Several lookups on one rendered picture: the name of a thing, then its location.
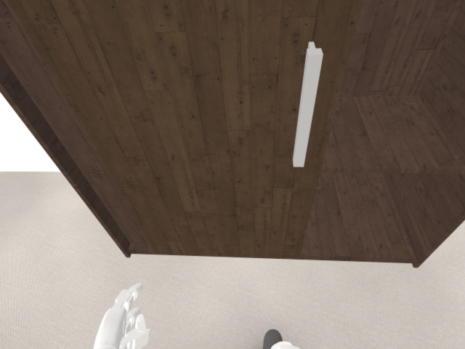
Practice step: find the handle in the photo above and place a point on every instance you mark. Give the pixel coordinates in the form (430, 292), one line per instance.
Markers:
(313, 62)

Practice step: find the right robot foot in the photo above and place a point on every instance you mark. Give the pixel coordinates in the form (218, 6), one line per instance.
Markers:
(271, 337)

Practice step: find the left robot hand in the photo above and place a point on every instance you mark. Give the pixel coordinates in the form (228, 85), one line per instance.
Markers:
(114, 330)

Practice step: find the wardrobe door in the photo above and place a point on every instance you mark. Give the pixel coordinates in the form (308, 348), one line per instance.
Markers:
(21, 56)
(192, 107)

